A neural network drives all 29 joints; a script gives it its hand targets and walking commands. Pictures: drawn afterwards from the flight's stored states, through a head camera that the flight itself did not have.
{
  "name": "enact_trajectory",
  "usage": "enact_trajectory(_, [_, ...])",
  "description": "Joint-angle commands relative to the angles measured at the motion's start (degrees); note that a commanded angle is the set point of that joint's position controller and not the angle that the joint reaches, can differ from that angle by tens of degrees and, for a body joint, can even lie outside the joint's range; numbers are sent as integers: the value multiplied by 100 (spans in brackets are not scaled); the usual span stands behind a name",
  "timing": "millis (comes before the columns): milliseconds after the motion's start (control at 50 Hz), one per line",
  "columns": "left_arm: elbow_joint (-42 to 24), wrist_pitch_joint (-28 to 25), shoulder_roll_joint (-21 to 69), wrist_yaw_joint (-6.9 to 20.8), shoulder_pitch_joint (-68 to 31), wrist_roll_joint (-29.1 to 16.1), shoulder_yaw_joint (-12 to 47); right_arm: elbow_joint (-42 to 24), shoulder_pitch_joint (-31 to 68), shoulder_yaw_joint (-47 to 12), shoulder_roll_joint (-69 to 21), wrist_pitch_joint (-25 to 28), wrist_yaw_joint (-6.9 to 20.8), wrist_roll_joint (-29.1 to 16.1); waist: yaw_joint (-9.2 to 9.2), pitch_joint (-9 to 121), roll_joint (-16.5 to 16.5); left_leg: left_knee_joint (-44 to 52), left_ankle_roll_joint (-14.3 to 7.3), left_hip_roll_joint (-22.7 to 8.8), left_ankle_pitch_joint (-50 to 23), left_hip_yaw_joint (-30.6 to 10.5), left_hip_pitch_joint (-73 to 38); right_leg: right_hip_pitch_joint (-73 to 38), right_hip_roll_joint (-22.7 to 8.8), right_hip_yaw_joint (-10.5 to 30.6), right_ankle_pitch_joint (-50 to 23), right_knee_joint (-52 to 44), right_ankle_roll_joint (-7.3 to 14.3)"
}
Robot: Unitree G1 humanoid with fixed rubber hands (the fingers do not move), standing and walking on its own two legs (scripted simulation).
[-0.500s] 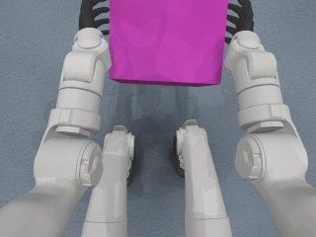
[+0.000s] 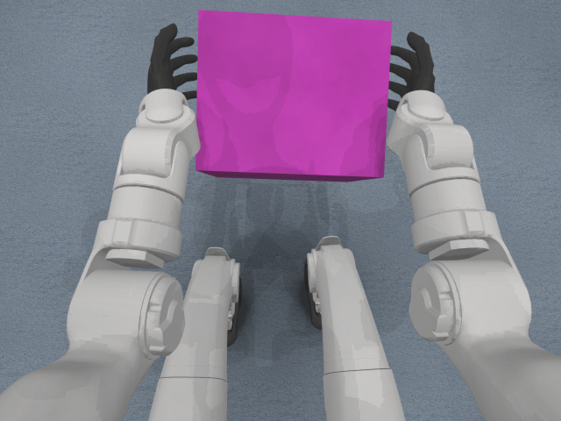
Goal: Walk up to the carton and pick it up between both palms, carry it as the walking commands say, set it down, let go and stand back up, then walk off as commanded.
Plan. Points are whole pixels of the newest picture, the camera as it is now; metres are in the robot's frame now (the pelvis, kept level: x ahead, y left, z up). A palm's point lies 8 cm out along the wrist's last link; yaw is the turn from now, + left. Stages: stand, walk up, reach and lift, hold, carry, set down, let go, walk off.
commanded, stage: reach and lift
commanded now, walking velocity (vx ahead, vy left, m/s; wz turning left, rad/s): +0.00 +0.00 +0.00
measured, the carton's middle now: (288, 113) +0.51 -0.03 -0.11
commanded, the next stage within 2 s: none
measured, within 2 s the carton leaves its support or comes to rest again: neither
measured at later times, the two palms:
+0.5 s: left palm (123, 63) +0.47 +0.12 +0.09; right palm (477, 79) +0.45 -0.18 +0.08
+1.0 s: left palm (70, 11) +0.46 +0.12 +0.16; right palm (554, 38) +0.44 -0.19 +0.16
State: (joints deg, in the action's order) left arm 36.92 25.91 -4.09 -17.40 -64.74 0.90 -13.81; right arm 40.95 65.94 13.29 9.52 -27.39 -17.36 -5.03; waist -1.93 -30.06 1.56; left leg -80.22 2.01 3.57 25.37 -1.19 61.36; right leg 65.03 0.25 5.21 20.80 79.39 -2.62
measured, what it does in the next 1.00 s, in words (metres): rises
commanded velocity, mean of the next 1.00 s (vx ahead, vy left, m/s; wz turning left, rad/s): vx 0.00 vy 0.00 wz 0.00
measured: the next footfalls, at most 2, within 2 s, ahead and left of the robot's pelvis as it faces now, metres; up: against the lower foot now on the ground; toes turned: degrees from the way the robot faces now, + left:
none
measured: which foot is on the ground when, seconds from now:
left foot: down 0.00-1.00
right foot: down 0.00-1.00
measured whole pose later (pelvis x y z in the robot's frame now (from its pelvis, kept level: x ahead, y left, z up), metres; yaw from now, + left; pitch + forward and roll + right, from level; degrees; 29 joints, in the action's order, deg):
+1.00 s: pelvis +0.13 +0.00 +0.15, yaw -2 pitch +7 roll +1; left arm 33.5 28.6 8.4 -5.6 -24.6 14.4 -18.3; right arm 34.1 24.2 19.1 -4.0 -29.9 -3.2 10.4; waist -1.8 7.6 1.6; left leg -34.1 0.7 1.1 16.8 -1.5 23.9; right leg 28.0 0.2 5.2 12.9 34.4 -1.7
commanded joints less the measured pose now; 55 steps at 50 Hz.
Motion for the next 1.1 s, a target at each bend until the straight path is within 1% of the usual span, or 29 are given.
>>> enact_trajectory(0, [-1154, -225, 6295, 3192, -3964, -1081, 3180, -1761, 4311, -3088, -7261, 209, 2943, -638, 242, 14352, 74, 1581, -110, 385, -869, 12, -2282, -4208, 680, -379, -726, -1353, 90])
enact_trajectory(20, [-679, -201, 6233, 3220, -3751, -889, 2915, -1391, 4254, -2950, -7255, 188, 2964, -507, 337, 13663, 132, 1669, -134, 351, -525, 28, -1929, -3963, 645, -348, -357, -1449, 105])
enact_trajectory(80, [-1210, -233, 6425, 3229, -3670, -1071, 3196, -1996, 4142, -3211, -7420, 224, 2964, -662, 342, 14591, 111, 1783, -130, 380, -1211, -12, -2684, -4653, 696, -338, -1047, -1542, 89])
enact_trajectory(100, [-1234, -230, 6440, 3210, -3668, -1083, 3209, -1964, 4149, -3184, -7370, 206, 2975, -651, 304, 14501, 118, 1844, -123, 375, -1238, -46, -2799, -4579, 711, -358, -1047, -1579, 81])
enact_trajectory(120, [-1205, -221, 6417, 3220, -3765, -1043, 3179, -1897, 4213, -3088, -7308, 212, 3002, -611, 324, 14298, 38, 1922, -115, 347, -1036, -78, -2725, -4496, 690, -318, -839, -1652, 107])
enact_trajectory(140, [-751, -208, 6304, 3241, -3647, -850, 2931, -1333, 4003, -2826, -7240, 182, 3033, -406, 325, 13375, 22, 2047, -125, 298, -622, -66, -2332, -4045, 652, -330, -420, -1759, 129])
enact_trajectory(160, [-641, -222, 6400, 3264, -3562, -791, 2878, -1240, 3908, -2827, -7291, 193, 3059, -367, 342, 13215, -3, 2109, -111, 287, -476, -30, -2238, -4111, 634, -305, -306, -1846, 168])
enact_trajectory(200, [-1111, -286, 6507, 3263, -3352, -957, 3126, -1718, 3688, -3111, -7552, 232, 3047, -491, 352, 14058, 119, 2118, -99, 331, -1356, -50, -2917, -4797, 704, -309, -1170, -1874, 119])
enact_trajectory(220, [-982, -277, 6533, 3269, -3161, -939, 3067, -1670, 3625, -3075, -7528, 236, 3039, -479, 343, 13819, 127, 2157, -113, 324, -1460, -85, -2888, -4718, 718, -337, -1251, -1879, 82])
enact_trajectory(240, [-777, -285, 6431, 3285, -3207, -816, 2860, -1367, 3579, -2845, -7501, 231, 3052, -341, 364, 13167, 110, 2216, -125, 306, -1146, -78, -2561, -4443, 679, -275, -931, -1968, 97])
enact_trajectory(280, [-489, -288, 6524, 3327, -2957, -664, 2719, -1217, 3351, -2702, -7534, 267, 3088, -175, 334, 12603, 74, 2376, -134, 288, -960, -93, -2473, -4348, 662, -269, -752, -2107, 136])
enact_trajectory(300, [-498, -307, 6600, 3338, -2857, -674, 2736, -1281, 3261, -2759, -7629, 293, 3093, -238, 400, 12495, 43, 2452, -126, 295, -1085, -83, -2558, -4494, 662, -267, -892, -2171, 134])
enact_trajectory(320, [-367, -324, 6644, 3355, -2723, -633, 2629, -1208, 3184, -2687, -7596, 317, 3113, -179, 357, 12163, 85, 2531, -127, 294, -1077, -88, -2510, -4451, 668, -280, -874, -2248, 119])
enact_trajectory(380, [183, -379, 6746, 3410, -2335, -319, 2023, -654, 2786, -2180, -7725, 374, 3177, 139, 387, 10411, 98, 2831, -167, 264, -772, -103, -2166, -4098, 639, -263, -520, -2534, 150])
enact_trajectory(400, [754, -371, 6698, 3420, -1930, -46, 1573, -165, 2518, -1823, -7721, 386, 3190, 304, 397, 9309, 146, 2922, -209, 235, -529, -95, -1798, -3755, 604, -260, -279, -2659, 158])
enact_trajectory(460, [1218, -356, 6784, 3458, -1337, 486, 760, 514, 1594, -922, -7735, 422, 3265, 732, 316, 7344, 67, 3332, -284, 218, -194, -120, -1627, -3382, 560, -228, -27, -3130, 198])
enact_trajectory(500, [1313, -267, 6724, 3524, -1150, 724, 436, 645, 1301, -479, -7685, 387, 3291, 955, 239, 6724, 14, 3609, -292, 218, -71, -103, -1829, -3453, 552, -198, 118, -3440, 214])
enact_trajectory(560, [1530, -145, 6467, 3609, -857, 996, 49, 743, 1151, -74, -7515, 284, 3319, 1258, 265, 6106, 114, 3996, -314, 147, 105, -113, -2035, -3676, 526, -128, 364, -3810, 247])
enact_trajectory(580, [1503, -130, 6520, 3620, -747, 1000, 82, 540, 1243, -166, -7492, 313, 3336, 1221, 368, 6158, 37, 4138, -299, 123, -23, -111, -2239, -3788, 530, -153, 212, -3867, 252])
enact_trajectory(660, [1367, -118, 6501, 3604, -235, 1002, 262, 374, 818, -284, -7364, 329, 3347, 1277, 345, 6129, -63, 4468, -277, 109, -989, -94, -2840, -4246, 574, -241, -866, -4121, 253])
enact_trajectory(780, [322, -119, 6861, 3551, 333, 395, 1630, -828, 62, -1577, -7455, 329, 3294, 790, 254, 7120, -266, 4819, -212, 164, -2946, -181, -4115, -5633, 624, -220, -2959, -4459, 208])
enact_trajectory(840, [-216, -40, 6894, 3486, 715, 227, 2104, -1238, -467, -2135, -7539, 192, 3288, 617, 312, 7192, -357, 4984, -188, 199, -3490, -267, -4546, -6011, 621, -147, -3543, -4632, 194])
enact_trajectory(860, [-173, 4, 6794, 3461, 1016, 305, 2083, -1206, -653, -2179, -7535, 139, 3301, 643, 394, 6973, -384, 5040, -180, 194, -3560, -273, -4518, -5953, 618, -152, -3583, -4678, 187])
enact_trajectory(900, [-521, 50, 6875, 3428, 1005, 213, 2355, -1404, -794, -2457, -7589, 55, 3346, 562, 403, 7017, -321, 5139, -176, 178, -3557, -323, -4764, -6045, 625, -155, -3478, -4789, 186])
enact_trajectory(920, [-495, 98, 6836, 3421, 1039, 224, 2347, -1409, -815, -2436, -7487, 17, 3355, 558, 413, 6758, -427, 5186, -184, 171, -3487, -331, -4739, -5953, 600, -143, -3333, -4857, 193])
enact_trajectory(980, [-646, 213, 6831, 3393, 1279, 238, 2395, -1465, -1019, -2581, -7522, -124, 3429, 507, 496, 6417, -396, 5339, -179, 169, -3407, -334, -4893, -5932, 622, -166, -3152, -5021, 190])
enact_trajectory(1040, [-852, 342, 6880, 3386, 1315, 214, 2503, -1406, -1256, -2524, -7494, -265, 3497, 524, 382, 6205, -455, 5465, -160, 128, -3314, -365, -5050, -5911, 637, -214, -2903, -5145, 205])
enact_trajectory(1060, [-885, 387, 6786, 3382, 1330, 265, 2435, -1378, -1247, -2496, -7512, -319, 3513, 536, 433, 6072, -390, 5509, -179, 129, -3213, -348, -5005, -5949, 636, -208, -2843, -5199, 203])
enact_trajectory(1080, [-932, 435, 6766, 3395, 1330, 256, 2432, -1312, -1360, -2452, -7520, -378, 3528, 541, 389, 5972, -406, 5543, -190, 116, -3166, -365, -5064, -5902, 629, -199, -2768, -5249, 209])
